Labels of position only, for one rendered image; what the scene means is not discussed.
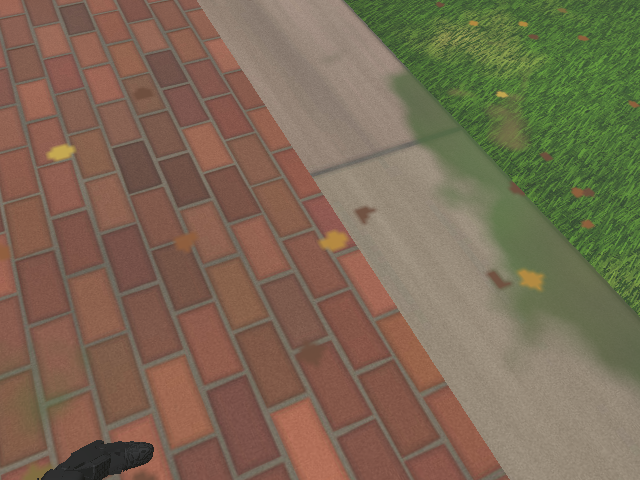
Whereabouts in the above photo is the left robot hand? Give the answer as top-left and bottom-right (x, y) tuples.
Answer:
(37, 440), (154, 480)

